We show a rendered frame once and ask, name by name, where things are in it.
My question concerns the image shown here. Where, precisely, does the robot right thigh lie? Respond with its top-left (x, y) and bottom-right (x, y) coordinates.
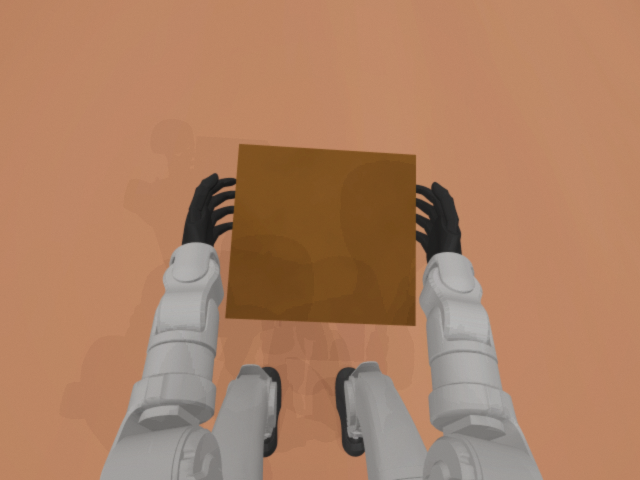
top-left (344, 371), bottom-right (428, 480)

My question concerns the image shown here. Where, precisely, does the right robot upper arm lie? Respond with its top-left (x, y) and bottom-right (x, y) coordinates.
top-left (423, 433), bottom-right (543, 480)

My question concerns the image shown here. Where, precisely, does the robot thigh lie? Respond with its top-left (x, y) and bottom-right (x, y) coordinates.
top-left (211, 375), bottom-right (277, 480)
top-left (344, 371), bottom-right (428, 480)

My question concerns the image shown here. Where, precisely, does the robot left thigh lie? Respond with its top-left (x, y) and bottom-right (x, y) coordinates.
top-left (211, 375), bottom-right (277, 480)

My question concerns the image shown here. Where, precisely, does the left robot upper arm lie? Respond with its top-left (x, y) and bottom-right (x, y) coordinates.
top-left (101, 425), bottom-right (223, 480)

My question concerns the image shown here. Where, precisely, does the robot right hand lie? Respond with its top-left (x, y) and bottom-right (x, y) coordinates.
top-left (416, 182), bottom-right (462, 264)

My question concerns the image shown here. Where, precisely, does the left robot forearm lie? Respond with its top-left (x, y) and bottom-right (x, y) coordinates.
top-left (100, 242), bottom-right (224, 480)

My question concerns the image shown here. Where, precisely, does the robot left hand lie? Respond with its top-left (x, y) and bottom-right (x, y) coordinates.
top-left (182, 173), bottom-right (236, 247)

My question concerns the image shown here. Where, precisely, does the right robot forearm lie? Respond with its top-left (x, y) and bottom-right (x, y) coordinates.
top-left (419, 252), bottom-right (543, 479)

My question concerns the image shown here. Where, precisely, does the carton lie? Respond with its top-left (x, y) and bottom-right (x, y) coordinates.
top-left (225, 144), bottom-right (416, 326)

